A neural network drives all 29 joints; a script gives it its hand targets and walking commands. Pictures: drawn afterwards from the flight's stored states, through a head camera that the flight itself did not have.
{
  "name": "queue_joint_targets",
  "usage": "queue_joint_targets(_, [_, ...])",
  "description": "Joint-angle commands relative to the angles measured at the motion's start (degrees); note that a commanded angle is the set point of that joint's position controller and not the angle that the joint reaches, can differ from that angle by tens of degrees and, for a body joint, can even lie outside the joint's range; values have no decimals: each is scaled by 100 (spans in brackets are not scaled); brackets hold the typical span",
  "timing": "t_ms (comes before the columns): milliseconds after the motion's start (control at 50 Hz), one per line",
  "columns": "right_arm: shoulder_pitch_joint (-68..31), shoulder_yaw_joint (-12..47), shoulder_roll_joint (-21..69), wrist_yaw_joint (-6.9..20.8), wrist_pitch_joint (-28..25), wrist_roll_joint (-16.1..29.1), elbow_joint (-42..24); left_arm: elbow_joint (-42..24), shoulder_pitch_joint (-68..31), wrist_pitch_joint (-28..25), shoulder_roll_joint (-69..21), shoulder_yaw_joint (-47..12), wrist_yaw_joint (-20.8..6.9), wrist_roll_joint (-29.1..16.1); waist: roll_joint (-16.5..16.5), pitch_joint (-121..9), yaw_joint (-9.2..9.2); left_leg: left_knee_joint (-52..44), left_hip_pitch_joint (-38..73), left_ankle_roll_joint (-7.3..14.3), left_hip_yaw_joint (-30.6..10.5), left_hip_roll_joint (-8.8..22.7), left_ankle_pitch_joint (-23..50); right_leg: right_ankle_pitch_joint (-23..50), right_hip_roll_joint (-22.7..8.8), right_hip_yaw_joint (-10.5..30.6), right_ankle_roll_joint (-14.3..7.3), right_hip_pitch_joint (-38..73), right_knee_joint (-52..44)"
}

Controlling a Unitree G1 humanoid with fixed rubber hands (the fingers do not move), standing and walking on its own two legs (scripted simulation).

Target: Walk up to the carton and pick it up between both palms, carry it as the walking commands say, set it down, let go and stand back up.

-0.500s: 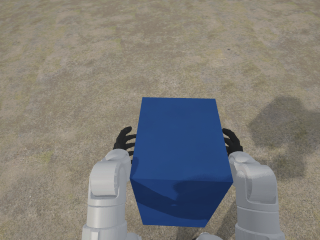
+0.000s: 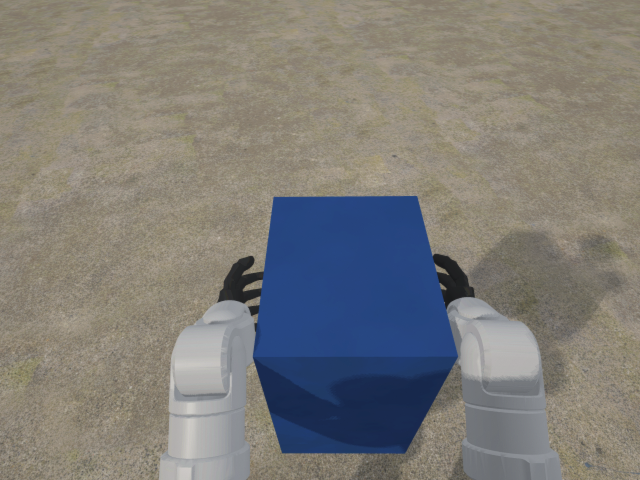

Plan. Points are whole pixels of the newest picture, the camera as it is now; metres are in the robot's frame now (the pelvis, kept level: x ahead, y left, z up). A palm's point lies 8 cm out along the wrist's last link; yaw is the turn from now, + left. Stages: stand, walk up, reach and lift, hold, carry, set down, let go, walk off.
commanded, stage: carry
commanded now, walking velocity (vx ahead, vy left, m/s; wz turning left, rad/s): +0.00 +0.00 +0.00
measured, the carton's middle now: (344, 334) +0.30 +0.01 +0.05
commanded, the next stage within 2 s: hold in 1.46 s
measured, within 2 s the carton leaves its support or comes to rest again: neither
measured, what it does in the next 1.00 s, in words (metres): stands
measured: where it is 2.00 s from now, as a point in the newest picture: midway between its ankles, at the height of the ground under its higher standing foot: outside the picture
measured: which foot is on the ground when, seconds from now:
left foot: down 0.00-1.00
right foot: down 0.00-1.00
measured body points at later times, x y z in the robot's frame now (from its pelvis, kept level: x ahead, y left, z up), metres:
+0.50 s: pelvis -0.02 -0.03 +0.00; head -0.04 -0.03 +0.45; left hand +0.27 +0.10 +0.09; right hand +0.27 -0.17 +0.09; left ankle -0.01 +0.12 -0.73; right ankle +0.01 -0.15 -0.73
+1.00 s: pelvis -0.03 -0.01 +0.00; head -0.05 +0.00 +0.45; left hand +0.27 +0.12 +0.09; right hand +0.27 -0.14 +0.09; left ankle -0.01 +0.12 -0.73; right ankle +0.01 -0.15 -0.73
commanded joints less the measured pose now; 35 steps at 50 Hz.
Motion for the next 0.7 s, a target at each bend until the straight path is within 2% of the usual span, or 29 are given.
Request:
queue_joint_targets(0, [-2076, 3587, 5566, 1506, 49, 2275, 70, 127, -2247, 6, -5847, -3793, -1640, -2350, -317, -1388, -202, -167, 49, -151, -290, 231, 1424, 3554, -977, 687, -279, 1276, 102])
queue_joint_targets(20, [-2303, 3653, 5671, 1520, 43, 2370, -122, 29, -2329, -44, -5980, -3764, -1648, -2369, -762, -1515, -185, -431, 422, -193, -231, 194, 407, 3451, -932, 635, -435, 1000, 131])
queue_joint_targets(60, [-2783, 3765, 5878, 1534, -4, 2552, -418, -161, -2525, -94, -6111, -3776, -1642, -2471, -368, -1225, -118, -514, 523, -168, -190, 172, 265, 2253, -776, 602, -398, 675, -113])
queue_joint_targets(100, [-2884, 3876, 5944, 1527, -9, 2690, -535, -266, -2444, -136, -6074, -3730, -1605, -2413, -380, -1167, -100, -606, 572, -188, -257, 207, 275, 1418, -703, 601, -417, 543, -261])
queue_joint_targets(120, [-2882, 3908, 5930, 1516, -6, 2716, -538, -246, -2358, -143, -6025, -3677, -1586, -2366, -385, -1180, -95, -619, 589, -195, -257, 215, 298, 1222, -691, 599, -424, 543, -323])
queue_joint_targets(200, [-2669, 3940, 5778, 1491, 41, 2683, -412, -36, -1967, -129, -5866, -3500, -1562, -2181, -496, -1201, -94, -593, 629, -243, -235, 181, 292, 1157, -738, 720, -466, 580, -487])
queue_joint_targets(440, [-2458, 3681, 5837, 1447, 53, 2457, -76, -78, -2408, -74, -5924, -3664, -1662, -2422, -92, -981, -90, -793, 745, -202, -283, 282, 455, 863, -531, 550, -420, 224, -446])
queue_joint_targets(680, [-2366, 3640, 5825, 1442, -67, 2404, -54, -107, -2476, -142, -5896, -3674, -1676, -2433, 67, -1101, -77, -880, 643, -74, -320, 315, 580, 813, -473, 379, -343, 248, -226])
